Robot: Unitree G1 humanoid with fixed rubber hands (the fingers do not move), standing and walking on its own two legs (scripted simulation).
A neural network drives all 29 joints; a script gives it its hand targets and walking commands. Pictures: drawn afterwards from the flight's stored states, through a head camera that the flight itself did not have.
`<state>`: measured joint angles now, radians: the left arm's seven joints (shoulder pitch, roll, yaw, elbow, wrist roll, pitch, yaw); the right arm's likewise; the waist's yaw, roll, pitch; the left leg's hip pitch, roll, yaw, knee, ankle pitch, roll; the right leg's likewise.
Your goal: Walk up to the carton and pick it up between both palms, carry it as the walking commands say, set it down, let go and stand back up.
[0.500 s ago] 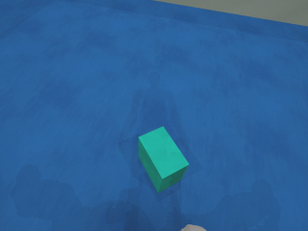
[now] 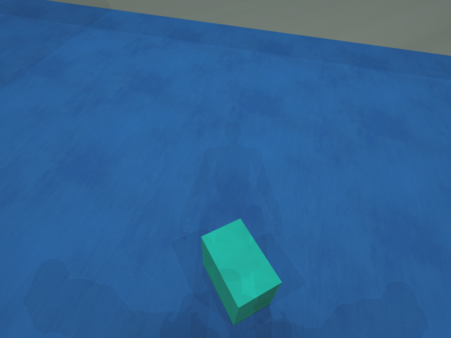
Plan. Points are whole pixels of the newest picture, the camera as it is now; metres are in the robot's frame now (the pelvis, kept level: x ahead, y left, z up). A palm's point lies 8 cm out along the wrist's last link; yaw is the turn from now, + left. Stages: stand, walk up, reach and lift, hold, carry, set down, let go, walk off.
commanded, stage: walk up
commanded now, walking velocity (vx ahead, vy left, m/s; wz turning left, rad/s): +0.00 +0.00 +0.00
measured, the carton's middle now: (237, 271) +0.46 -0.05 -0.63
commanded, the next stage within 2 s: none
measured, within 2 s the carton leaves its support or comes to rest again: neither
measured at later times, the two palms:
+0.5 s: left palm out of the picture +0.04 +0.23 -0.13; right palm out of the picture +0.06 -0.25 -0.13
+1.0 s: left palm out of the picture +0.09 +0.19 -0.12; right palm out of the picture -0.03 -0.34 -0.12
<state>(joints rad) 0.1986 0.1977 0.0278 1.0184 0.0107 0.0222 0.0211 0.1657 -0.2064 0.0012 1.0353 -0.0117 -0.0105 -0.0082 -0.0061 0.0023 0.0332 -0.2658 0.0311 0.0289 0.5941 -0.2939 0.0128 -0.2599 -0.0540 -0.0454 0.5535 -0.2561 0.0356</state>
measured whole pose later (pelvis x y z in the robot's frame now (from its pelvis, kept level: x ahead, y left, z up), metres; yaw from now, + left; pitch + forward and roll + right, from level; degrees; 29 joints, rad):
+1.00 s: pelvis -0.01 -0.08 +0.01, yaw +1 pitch +3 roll -2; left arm 0.15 0.27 0.07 0.81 0.01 0.10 -0.02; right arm 0.33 -0.23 0.00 1.03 -0.01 0.03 -0.06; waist -0.01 -0.01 0.06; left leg -0.31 0.13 -0.04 0.47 -0.20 -0.09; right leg -0.51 -0.03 -0.04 0.95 -0.35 0.03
